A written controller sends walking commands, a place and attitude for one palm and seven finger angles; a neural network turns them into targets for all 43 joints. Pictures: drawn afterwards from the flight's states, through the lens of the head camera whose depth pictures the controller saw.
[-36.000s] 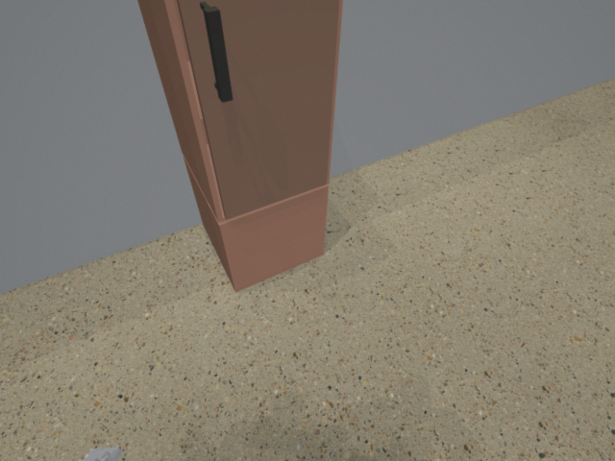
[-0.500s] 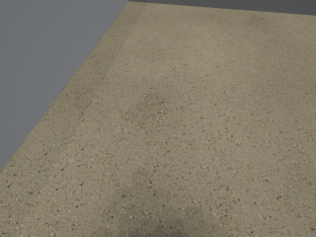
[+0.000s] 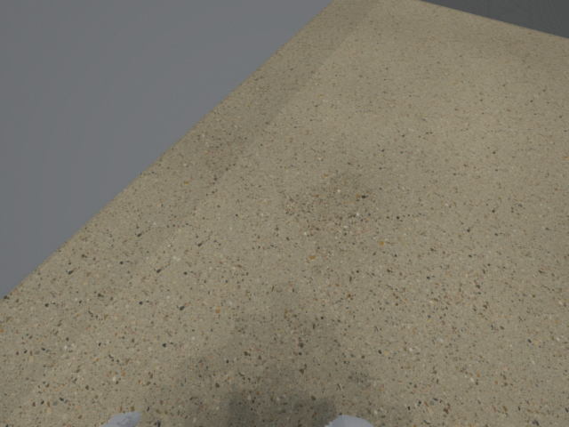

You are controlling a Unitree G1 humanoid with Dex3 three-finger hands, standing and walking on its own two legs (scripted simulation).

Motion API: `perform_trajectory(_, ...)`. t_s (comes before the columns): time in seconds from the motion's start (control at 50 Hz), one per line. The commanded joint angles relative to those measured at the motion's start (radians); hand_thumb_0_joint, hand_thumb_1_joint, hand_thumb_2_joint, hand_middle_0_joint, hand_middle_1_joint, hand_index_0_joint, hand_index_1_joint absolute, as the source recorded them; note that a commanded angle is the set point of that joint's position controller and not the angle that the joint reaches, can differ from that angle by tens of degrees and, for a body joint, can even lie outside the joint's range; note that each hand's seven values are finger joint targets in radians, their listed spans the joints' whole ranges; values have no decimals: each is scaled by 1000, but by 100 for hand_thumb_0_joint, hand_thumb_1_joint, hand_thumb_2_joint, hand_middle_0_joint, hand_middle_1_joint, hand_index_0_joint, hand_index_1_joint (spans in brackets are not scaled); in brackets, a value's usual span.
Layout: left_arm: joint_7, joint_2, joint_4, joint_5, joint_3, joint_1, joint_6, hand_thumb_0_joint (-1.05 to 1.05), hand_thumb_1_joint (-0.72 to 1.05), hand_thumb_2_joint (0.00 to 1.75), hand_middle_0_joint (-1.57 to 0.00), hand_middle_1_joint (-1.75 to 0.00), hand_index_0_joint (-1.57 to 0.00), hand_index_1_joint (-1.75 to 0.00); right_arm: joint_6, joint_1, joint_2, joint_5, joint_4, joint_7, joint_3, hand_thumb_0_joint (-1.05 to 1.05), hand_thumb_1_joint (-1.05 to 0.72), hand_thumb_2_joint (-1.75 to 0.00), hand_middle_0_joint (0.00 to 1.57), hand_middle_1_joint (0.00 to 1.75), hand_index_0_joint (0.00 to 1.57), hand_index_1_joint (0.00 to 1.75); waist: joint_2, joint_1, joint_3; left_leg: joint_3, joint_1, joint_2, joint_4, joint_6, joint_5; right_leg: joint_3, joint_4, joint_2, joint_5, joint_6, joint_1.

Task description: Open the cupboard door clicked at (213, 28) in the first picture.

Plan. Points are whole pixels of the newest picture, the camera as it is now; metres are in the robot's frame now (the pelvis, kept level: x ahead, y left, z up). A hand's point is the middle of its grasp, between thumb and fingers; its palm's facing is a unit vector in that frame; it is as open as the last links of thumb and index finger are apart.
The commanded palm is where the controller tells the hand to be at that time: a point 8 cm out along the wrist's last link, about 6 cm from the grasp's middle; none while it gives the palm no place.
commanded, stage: turn to face it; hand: left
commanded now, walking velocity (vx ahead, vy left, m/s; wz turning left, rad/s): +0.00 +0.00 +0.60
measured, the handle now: out of the picture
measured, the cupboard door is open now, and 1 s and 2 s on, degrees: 49 49 49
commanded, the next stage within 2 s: none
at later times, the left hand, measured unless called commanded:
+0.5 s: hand out of the picture +0.00 +0.15 -0.18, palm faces +0.37 -0.90 -0.23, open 7.4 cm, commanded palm none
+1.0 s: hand out of the picture +0.04 +0.14 -0.15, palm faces +0.57 -0.77 -0.27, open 7.4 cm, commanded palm none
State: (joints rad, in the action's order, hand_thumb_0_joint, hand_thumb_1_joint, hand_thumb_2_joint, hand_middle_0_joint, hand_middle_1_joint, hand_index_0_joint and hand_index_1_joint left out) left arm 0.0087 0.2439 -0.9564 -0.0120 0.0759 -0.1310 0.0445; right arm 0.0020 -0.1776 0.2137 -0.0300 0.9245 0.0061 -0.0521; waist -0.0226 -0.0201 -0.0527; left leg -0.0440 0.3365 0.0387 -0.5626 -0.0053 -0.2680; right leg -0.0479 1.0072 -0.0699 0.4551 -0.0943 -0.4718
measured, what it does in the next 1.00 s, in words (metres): steps to the right, turning left: right foot, then left foot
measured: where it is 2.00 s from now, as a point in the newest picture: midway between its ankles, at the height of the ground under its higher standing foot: outside the picture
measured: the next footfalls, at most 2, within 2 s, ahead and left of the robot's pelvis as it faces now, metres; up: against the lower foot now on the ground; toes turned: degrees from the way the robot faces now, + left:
right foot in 0.12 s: +0.07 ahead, -0.15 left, +0.00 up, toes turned +1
left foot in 0.50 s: +0.04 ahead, +0.08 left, +0.00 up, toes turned +27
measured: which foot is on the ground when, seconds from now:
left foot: down 0.00-0.12, up 0.14-0.48, down 0.50-0.82, up 0.84-1.00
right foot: up 0.00-0.10, down 0.12-0.50, up 0.52-0.82, down 0.84-1.00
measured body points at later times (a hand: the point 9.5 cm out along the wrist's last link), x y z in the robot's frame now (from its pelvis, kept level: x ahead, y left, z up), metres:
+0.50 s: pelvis +0.04 -0.04 -0.01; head +0.09 -0.02 +0.44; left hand -0.02 +0.20 -0.16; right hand +0.25 -0.23 -0.14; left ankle +0.01 +0.07 -0.74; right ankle +0.03 -0.15 -0.73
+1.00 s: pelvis +0.07 -0.08 +0.00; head +0.12 -0.07 +0.45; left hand +0.01 +0.18 -0.13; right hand +0.28 -0.25 -0.15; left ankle -0.03 +0.02 -0.66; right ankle +0.14 -0.18 -0.73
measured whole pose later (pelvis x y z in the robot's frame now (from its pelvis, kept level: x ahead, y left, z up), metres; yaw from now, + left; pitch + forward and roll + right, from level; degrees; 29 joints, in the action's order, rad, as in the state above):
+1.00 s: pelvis +0.07 -0.08 +0.00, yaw +38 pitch +0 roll +2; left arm 0.02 0.19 -0.88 -0.03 0.04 -0.17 0.02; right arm 0.08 -0.17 0.25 -0.02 0.94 -0.03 -0.09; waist 0.00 -0.04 -0.09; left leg -0.03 0.48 0.01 -1.08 0.06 -0.46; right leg -0.14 0.55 -0.12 0.30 -0.01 -0.25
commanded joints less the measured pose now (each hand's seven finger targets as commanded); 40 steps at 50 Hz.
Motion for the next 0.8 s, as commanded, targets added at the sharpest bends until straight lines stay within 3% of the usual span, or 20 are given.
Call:
perform_trajectory(0.0, -2, 36, 98, 1, 7, -28, -31, 0, 90, 90, -20, -30, -20, -30, 8, -24, 216, -2, -54, 6, -65, 0, -90, -90, 20, 30, 20, 30, 199, 0, 121, 232, -139, 207, 151, -127, 479, -13, -235, 34, -32, 11, 80)
perform_trajectory(0.04, -1, 50, 89, 2, 12, -98, -39, 0, 90, 90, -20, -30, -20, -30, 19, 29, 218, 4, -74, 3, -69, 0, -90, -90, 20, 30, 20, 30, 193, 33, 109, 247, -45, 179, 116, -103, 371, -32, -408, 53, -151, 20, 222)
perform_trajectory(0.06, 3, 77, 84, -2, 20, -148, -48, 0, 90, 90, -20, -30, -20, -30, 21, 58, 203, 11, -87, -1, -67, 0, -90, -90, 20, 30, 20, 30, 132, 61, 111, 222, 23, 128, 56, -61, 253, -17, -563, 24, -252, 27, 327)
perform_trajectory(0.08, 11, 167, 87, -18, 37, -185, -62, 0, 90, 90, -20, -30, -20, -30, 23, 54, 142, 22, -107, -9, -60, 0, -90, -90, 20, 30, 20, 30, -116, 75, 129, 115, 191, 10, -125, 11, -18, 202, -710, -186, -297, 90, 460)
perform_trajectory(0.1, 17, 243, 95, -25, 46, -186, -61, 0, 90, 90, -20, -30, -20, -30, 24, 76, 108, 21, -134, -17, -54, 0, -90, -90, 20, 30, 20, 30, -317, 90, 101, 23, 278, -92, -417, 56, -377, 418, -760, -436, -405, 219, 413)
perform_trajectory(0.12, 24, 201, 102, -15, 33, -159, -65, 0, 90, 90, -20, -30, -20, -30, 35, 73, 139, 13, -113, -18, -59, 0, -90, -90, 20, 30, 20, 30, -251, 71, 82, 106, 270, -37, -604, 43, -335, 382, -744, -427, -385, 251, 326)
perform_trajectory(0.16, 25, 127, 118, -9, 12, -62, -64, 0, 90, 90, -20, -30, -20, -30, 49, 69, 122, 10, -82, -26, -57, 0, -90, -90, 20, 30, 20, 30, -209, 13, 35, 87, 287, 4, -724, 66, -204, 190, -689, -306, -512, 211, 297)
perform_trajectory(0.22, 26, 106, 118, -12, 8, -87, -70, 0, 90, 90, -20, -30, -20, -30, 51, 85, 83, 16, -73, -37, -40, 0, -90, -90, 20, 30, 20, 30, -182, 19, 75, 22, 251, 1, -568, 83, -173, 18, -625, -252, -777, 183, 401)
perform_trajectory(0.36, 23, 166, 77, -18, 30, -183, -67, 0, 90, 90, -20, -30, -20, -30, 39, 160, 53, 22, -97, -42, -17, 0, -90, -90, 20, 30, 20, 30, -182, 69, 104, -82, 129, -23, -186, 60, -176, -50, -541, -300, -942, 192, 507)
perform_trajectory(0.42, 18, 177, 77, -11, 39, -156, -68, 0, 90, 90, -20, -30, -20, -30, 30, 84, 79, 18, -88, -37, -24, 0, -90, -90, 20, 30, 20, 30, -170, 18, 132, -111, -40, -45, 11, 35, -44, -111, -421, -294, -944, 148, 442)
perform_trajectory(0.44, 14, 175, 84, -4, 38, -136, -67, 0, 90, 90, -20, -30, -20, -30, 24, 13, 112, 12, -70, -34, -34, 0, -90, -90, 20, 30, 20, 30, -109, -26, 166, -100, -193, -27, 117, 17, 97, -148, -305, -281, -859, 108, 349)
perform_trajectory(0.46, 6, 130, 114, 2, 34, -125, -62, 0, 90, 90, -20, -30, -20, -30, 16, -57, 212, 2, -57, -29, -61, 0, -90, -90, 20, 30, 20, 30, 123, -65, 221, 155, -402, 178, 150, -77, 379, -178, -94, -185, -442, 44, 98)
perform_trajectory(0.48, 3, 79, 163, 5, 7, -56, -57, 0, 90, 90, -20, -30, -20, -30, 20, -126, 298, 7, -49, -22, -81, 0, -90, -90, 20, 30, 20, 30, 334, -101, 218, 425, -459, 403, 164, -229, 790, -115, 122, -67, 199, 0, -117)
perform_trajectory(0.5, 14, 101, 186, -7, 13, -18, -39, 0, 90, 90, -20, -30, -20, -30, 23, -148, 292, 10, -34, -15, -78, 0, -90, -90, 20, 30, 20, 30, 175, -96, 204, 381, -401, 408, 147, -260, 683, -4, 180, -66, 201, 9, -141)
perform_trajectory(0.54, 14, 85, 150, -2, 18, 4, -27, 0, 90, 90, -20, -30, -20, -30, 18, -38, 251, 8, -62, 5, -72, 0, -90, -90, 20, 30, 20, 30, 247, -53, 114, 338, -239, 314, 193, -212, 484, 50, 183, -72, 90, 4, -141)
perform_trajectory(0.58, 0, 76, 122, -7, 21, -46, -16, 0, 90, 90, -20, -30, -20, -30, 14, 43, 219, 4, -81, 5, -60, 0, -90, -90, 20, 30, 20, 30, 196, 4, 77, 251, -138, 229, 218, -153, 338, 44, 125, -53, -9, 5, -70)
perform_trajectory(0.7, -3, 61, 134, -5, 16, -49, -19, 0, 90, 90, -20, -30, -20, -30, 20, 39, 221, -1, -78, -3, -67, 0, -90, -90, 20, 30, 20, 30, 185, 8, 63, 278, -52, 178, 216, -136, 198, -3, -177, 18, -32, 14, 88)
perform_trajectory(0.74, -1, 60, 128, -3, 18, -96, -27, 0, 90, 90, -20, -30, -20, -30, 27, 69, 225, 1, -89, -4, -73, 0, -90, -90, 20, 30, 20, 30, 198, 32, 68, 304, 17, 162, 177, -122, 169, -18, -320, 46, -92, 22, 208)
perform_trajectory(0.76, 0, 71, 120, -2, 21, -132, -34, 0, 90, 90, -20, -30, -20, -30, 29, 80, 216, 5, -95, -5, -74, 0, -90, -90, 20, 30, 20, 30, 165, 54, 79, 297, 61, 133, 130, -96, 149, -24, -447, 50, -168, 26, 299)
perform_trajectory(0.78, 5, 117, 120, -9, 32, -173, -47, 0, 90, 90, -20, -30, -20, -30, 29, 88, 186, 14, -105, -9, -70, 0, -90, -90, 20, 30, 20, 30, 71, 78, 92, 248, 138, 66, 40, -46, 54, 44, -603, -21, -194, 42, 403)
